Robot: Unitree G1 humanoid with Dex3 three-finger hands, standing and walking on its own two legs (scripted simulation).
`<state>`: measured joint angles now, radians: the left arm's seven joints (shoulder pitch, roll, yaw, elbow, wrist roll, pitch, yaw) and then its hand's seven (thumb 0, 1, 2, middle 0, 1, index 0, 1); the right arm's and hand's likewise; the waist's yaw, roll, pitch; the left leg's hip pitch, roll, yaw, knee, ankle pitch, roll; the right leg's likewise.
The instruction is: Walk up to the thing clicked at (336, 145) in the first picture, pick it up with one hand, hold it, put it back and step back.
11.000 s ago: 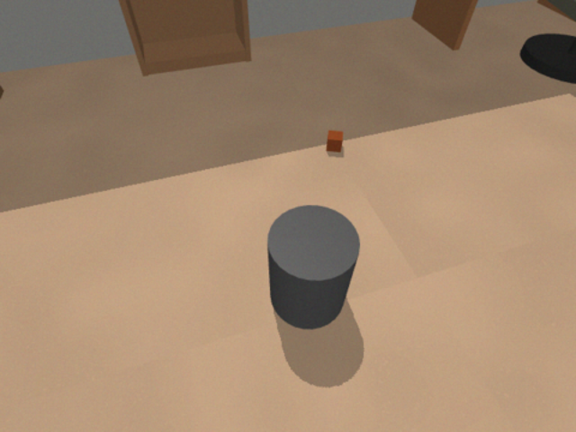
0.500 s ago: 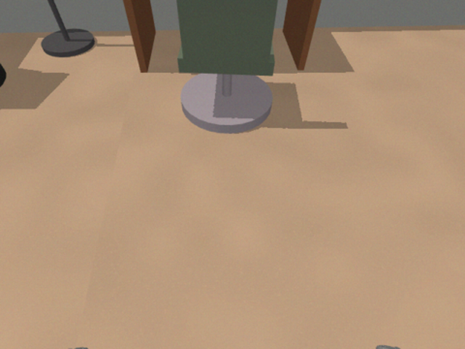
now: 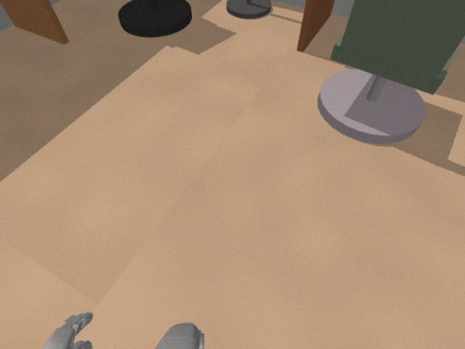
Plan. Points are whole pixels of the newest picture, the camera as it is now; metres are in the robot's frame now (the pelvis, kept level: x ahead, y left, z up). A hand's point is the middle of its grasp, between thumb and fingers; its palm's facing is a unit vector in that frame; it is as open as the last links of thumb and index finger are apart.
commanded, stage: walk up
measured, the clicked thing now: out of the picture +0.71 +1.34 -0.74
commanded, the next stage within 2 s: none
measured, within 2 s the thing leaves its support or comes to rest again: neither
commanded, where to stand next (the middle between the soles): +0.09 +0.06 m, yaw +55 degrees
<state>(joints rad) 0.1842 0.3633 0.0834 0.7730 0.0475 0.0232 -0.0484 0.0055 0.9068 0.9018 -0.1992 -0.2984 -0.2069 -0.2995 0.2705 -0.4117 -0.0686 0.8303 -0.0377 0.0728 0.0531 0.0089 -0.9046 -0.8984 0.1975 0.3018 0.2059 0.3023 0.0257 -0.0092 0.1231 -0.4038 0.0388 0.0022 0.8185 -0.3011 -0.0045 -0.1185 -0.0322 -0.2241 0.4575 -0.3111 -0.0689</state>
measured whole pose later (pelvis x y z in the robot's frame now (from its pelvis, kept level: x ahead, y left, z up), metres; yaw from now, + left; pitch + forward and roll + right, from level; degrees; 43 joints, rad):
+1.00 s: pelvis +0.03 +0.03 -0.03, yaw +44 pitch -1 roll +0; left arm 0.20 0.47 0.07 0.80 0.01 0.04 -0.01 0.01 0.91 0.90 -0.20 -0.30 -0.20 -0.30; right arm 0.30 -0.42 -0.05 0.77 -0.02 -0.01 -0.01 0.01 -0.90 -0.90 0.20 0.30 0.21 0.30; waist 0.00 -0.06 0.12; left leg -0.42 -0.05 -0.08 0.77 -0.34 0.01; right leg -0.49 -0.09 -0.02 1.08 -0.52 -0.02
